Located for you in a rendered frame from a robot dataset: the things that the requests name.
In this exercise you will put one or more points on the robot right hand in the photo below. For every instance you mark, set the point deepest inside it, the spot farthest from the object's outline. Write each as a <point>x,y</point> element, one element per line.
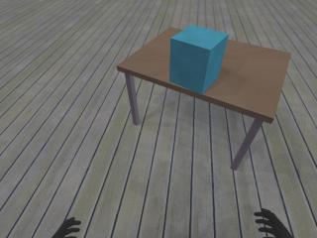
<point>277,228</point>

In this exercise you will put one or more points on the robot left hand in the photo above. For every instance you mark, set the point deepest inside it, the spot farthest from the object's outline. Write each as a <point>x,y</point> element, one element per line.
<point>63,231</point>

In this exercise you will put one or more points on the carton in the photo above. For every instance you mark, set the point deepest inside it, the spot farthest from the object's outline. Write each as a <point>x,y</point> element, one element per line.
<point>196,56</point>

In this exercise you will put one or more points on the table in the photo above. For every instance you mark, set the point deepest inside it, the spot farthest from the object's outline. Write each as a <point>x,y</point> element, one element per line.
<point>250,80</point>

